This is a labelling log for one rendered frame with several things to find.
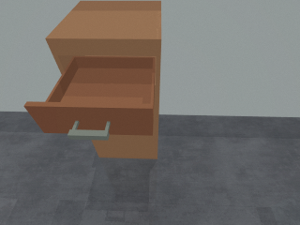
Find cabinet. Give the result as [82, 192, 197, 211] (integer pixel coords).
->
[45, 0, 162, 159]

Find handle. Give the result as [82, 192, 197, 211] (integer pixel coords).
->
[67, 120, 111, 141]

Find drawer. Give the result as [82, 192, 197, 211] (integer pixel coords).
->
[24, 56, 156, 136]

